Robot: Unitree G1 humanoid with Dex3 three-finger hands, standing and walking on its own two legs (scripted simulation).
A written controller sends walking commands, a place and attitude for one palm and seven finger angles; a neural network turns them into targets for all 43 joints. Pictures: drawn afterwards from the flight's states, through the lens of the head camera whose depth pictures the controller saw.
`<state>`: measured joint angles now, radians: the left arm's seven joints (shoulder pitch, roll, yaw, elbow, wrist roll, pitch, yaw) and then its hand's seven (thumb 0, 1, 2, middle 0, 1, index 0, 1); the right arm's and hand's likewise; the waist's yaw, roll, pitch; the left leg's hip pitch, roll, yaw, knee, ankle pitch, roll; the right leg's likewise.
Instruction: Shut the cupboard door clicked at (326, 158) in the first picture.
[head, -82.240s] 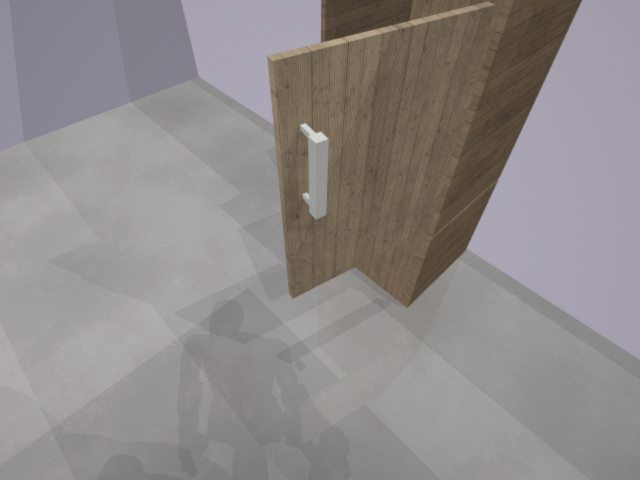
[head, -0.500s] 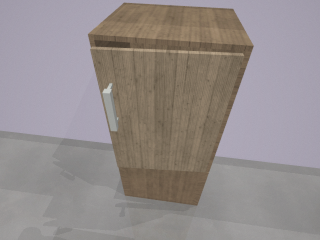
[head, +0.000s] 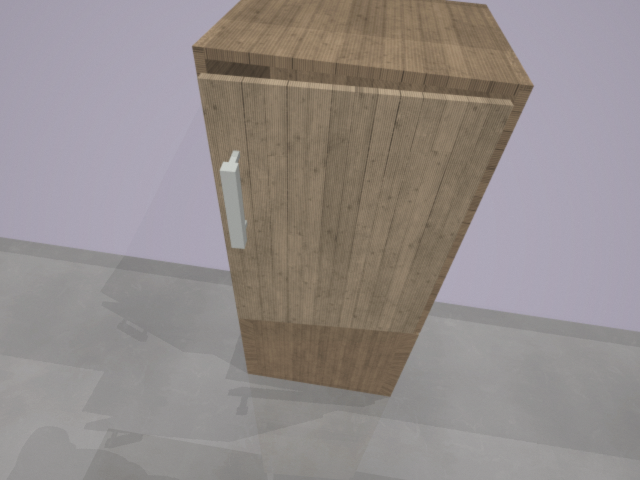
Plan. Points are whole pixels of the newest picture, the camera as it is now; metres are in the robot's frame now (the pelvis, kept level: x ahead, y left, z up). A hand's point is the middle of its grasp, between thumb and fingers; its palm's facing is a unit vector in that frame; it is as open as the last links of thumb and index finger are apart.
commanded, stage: shuffle to correct the standing spot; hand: left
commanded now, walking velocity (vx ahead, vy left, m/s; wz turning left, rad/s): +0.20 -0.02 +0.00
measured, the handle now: (237, 201) +0.52 +0.18 +0.05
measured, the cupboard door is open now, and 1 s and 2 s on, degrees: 4 4 4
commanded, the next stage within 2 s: come to a stop and stand still in 0.26 s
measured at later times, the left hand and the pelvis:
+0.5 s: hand out of the picture +0.08 +0.19 -0.18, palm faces +0.03 -0.99 -0.15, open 7.3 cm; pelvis +0.07 +0.02 +0.00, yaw -1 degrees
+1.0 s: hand out of the picture +0.15 +0.21 -0.18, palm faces +0.04 -0.98 -0.19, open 7.3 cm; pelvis +0.07 +0.03 -0.01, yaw +0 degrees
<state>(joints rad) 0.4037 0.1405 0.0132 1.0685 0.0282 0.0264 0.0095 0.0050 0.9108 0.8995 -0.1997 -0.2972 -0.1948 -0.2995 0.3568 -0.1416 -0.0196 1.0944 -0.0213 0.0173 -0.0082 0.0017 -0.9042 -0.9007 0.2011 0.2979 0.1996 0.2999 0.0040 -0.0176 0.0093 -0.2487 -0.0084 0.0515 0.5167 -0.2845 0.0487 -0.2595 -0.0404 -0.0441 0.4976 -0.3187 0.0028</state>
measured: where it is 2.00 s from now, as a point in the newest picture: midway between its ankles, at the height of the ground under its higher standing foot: outside the picture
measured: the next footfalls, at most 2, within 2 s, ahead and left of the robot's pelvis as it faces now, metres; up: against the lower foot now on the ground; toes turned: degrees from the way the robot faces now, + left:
right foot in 0.64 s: +0.12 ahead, -0.11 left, +0.00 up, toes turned +0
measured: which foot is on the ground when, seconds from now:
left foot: down 0.00-1.00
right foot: down 0.00-0.30, up 0.32-0.62, down 0.64-1.00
